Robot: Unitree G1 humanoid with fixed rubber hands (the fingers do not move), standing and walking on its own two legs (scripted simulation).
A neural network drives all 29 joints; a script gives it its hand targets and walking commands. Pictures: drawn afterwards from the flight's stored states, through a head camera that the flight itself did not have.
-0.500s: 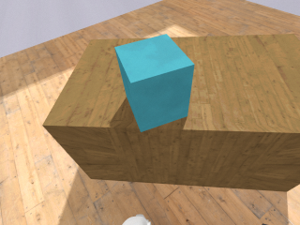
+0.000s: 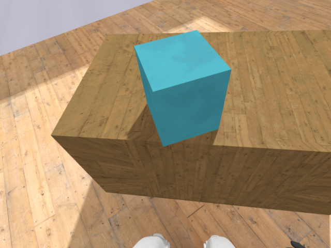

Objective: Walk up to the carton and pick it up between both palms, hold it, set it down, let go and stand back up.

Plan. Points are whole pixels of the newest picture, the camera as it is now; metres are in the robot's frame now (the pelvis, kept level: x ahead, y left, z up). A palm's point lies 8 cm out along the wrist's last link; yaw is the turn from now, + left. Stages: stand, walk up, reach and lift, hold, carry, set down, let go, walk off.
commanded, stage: walk up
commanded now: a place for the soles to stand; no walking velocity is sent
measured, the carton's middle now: (179, 90) +0.56 -0.01 +0.02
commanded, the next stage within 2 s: none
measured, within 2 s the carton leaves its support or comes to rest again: neither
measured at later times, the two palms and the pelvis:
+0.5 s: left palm out of the picture +0.06 +0.32 -0.08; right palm out of the picture +0.07 -0.29 -0.12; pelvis -0.03 +0.01 +0.00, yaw -1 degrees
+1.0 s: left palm out of the picture +0.05 +0.33 -0.09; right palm out of the picture +0.07 -0.29 -0.11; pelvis -0.03 +0.02 +0.01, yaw -2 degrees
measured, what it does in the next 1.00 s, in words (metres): steps on the spot: right foot, then left foot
